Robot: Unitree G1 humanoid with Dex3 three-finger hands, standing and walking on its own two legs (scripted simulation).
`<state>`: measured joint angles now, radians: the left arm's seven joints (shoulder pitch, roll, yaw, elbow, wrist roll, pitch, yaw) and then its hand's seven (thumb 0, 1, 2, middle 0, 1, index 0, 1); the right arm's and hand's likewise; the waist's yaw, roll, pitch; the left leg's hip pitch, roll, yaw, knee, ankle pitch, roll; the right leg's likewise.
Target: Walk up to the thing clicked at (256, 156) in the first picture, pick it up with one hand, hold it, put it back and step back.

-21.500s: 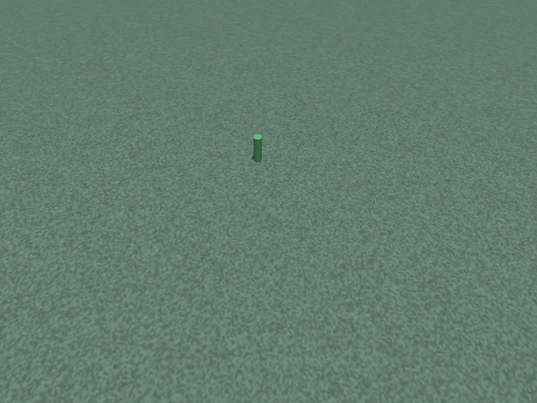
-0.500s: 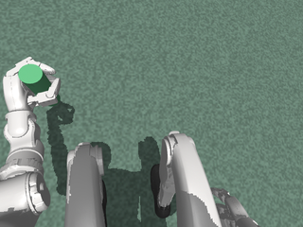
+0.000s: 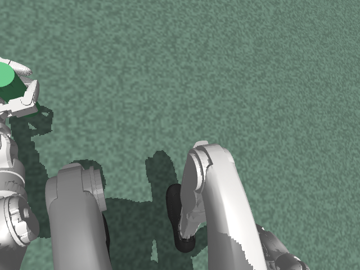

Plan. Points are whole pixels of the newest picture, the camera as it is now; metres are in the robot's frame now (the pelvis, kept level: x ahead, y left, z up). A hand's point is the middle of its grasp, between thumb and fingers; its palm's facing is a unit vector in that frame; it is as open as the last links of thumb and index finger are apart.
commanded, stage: crouch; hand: left
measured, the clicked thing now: (16, 94) +0.48 +0.25 -0.10
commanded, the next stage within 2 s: lower in 0.24 s
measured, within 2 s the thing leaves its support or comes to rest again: rests again in 1.70 s
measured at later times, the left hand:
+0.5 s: hand (29, 98) +0.48 +0.24 -0.13, palm faces +0.19 -0.98 -0.02, open 5.6 cm
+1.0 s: hand (39, 107) +0.48 +0.24 -0.19, palm faces +0.20 -0.98 -0.01, open 5.5 cm
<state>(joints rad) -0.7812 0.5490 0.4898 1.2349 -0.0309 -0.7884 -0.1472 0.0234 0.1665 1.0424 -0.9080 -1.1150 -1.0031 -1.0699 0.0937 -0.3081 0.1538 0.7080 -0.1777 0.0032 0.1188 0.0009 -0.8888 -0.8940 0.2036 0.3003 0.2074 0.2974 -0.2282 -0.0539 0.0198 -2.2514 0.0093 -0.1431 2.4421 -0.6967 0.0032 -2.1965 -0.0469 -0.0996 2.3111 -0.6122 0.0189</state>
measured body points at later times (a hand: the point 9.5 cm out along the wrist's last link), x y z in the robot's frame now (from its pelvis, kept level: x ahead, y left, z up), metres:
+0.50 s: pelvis +0.00 +0.01 -0.02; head +0.24 +0.11 +0.34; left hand +0.46 +0.29 -0.13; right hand +0.09 -0.27 -0.10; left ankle +0.08 +0.12 -0.29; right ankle +0.12 -0.13 -0.29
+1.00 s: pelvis -0.01 +0.01 -0.03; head +0.26 +0.15 +0.30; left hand +0.47 +0.29 -0.19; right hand +0.10 -0.26 -0.08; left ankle +0.08 +0.12 -0.29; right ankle +0.12 -0.13 -0.29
